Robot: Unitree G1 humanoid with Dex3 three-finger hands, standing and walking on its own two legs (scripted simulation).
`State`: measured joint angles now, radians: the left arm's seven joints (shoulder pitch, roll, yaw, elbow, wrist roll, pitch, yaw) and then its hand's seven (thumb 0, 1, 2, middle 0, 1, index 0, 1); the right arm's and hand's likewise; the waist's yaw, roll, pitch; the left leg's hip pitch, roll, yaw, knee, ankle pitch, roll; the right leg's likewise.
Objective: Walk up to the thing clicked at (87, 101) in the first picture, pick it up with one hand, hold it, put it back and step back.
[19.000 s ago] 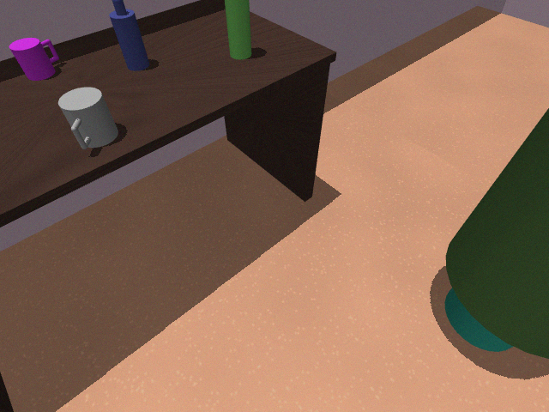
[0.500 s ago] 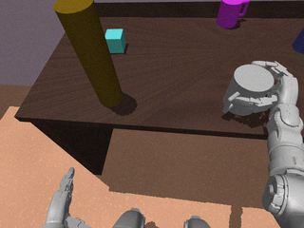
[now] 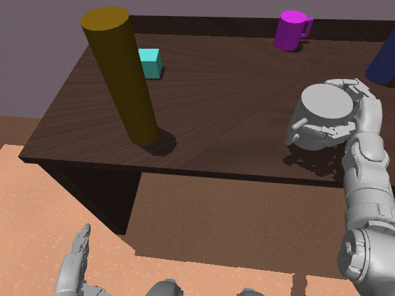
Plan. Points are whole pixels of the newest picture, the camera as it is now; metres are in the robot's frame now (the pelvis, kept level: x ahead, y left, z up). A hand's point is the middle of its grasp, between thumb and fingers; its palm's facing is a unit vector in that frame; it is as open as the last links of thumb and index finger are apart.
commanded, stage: settle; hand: right
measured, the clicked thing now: (311, 122) +0.45 -0.18 +0.09
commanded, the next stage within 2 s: lift in 0.38 s
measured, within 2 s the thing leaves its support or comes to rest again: neither
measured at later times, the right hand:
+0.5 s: hand (330, 103) +0.45 -0.20 +0.13, palm faces +0.18 +0.98 +0.01, open 12.1 cm
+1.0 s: hand (347, 93) +0.41 -0.19 +0.20, palm faces +0.17 +0.99 +0.00, open 12.1 cm
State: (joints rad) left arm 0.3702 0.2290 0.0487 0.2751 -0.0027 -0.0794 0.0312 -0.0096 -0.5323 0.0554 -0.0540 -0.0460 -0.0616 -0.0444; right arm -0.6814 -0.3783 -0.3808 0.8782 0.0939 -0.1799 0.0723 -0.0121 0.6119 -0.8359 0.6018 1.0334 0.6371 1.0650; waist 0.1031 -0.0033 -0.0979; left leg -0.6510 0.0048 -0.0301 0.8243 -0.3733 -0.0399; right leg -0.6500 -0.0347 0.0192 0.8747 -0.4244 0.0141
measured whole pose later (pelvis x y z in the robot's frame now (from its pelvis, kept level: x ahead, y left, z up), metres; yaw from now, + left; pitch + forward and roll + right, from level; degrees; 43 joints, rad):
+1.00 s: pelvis +0.01 +0.00 +0.02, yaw +0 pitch +4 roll +1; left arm 0.36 0.22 0.05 0.38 -0.03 -0.10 0.06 -0.01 -0.54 0.06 -0.05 -0.05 -0.06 -0.05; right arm -0.54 -0.30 -0.28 0.48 0.16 0.08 0.05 -0.01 0.61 -0.85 0.58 1.07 0.61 1.10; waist 0.03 -0.03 -0.08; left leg -0.41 0.02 -0.03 0.66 -0.32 -0.04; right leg -0.40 -0.03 0.01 0.69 -0.36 0.02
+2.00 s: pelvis -0.01 +0.01 +0.03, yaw -2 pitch -2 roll +0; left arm 0.28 0.24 0.09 0.55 -0.04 -0.18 0.06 -0.01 -0.53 0.04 -0.05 -0.05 -0.06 -0.04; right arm -0.41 -0.28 -0.30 -0.07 0.21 0.60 0.04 -0.01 0.61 -0.85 0.58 1.06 0.62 1.10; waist 0.00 -0.07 -0.07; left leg -0.27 0.03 0.00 0.59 -0.29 -0.03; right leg -0.26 -0.02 0.04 0.60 -0.30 0.03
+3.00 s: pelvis +0.00 +0.01 +0.03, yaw -2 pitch -2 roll +0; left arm 0.26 0.24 0.09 0.60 -0.04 -0.23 0.06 -0.01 -0.54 0.06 -0.05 -0.05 -0.05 -0.05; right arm -0.33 -0.28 -0.32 -0.23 0.24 0.71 0.05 -0.01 0.61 -0.85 0.58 1.07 0.62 1.10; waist 0.00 -0.08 -0.08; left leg -0.25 0.03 0.00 0.58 -0.29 -0.03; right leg -0.25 -0.02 0.04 0.60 -0.31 0.02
